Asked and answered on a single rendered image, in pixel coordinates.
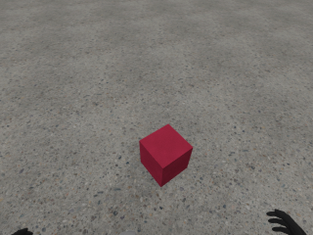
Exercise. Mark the robot right hand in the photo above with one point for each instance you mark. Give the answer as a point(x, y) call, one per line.
point(291, 227)

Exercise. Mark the carton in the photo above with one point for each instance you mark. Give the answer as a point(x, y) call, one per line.
point(165, 153)

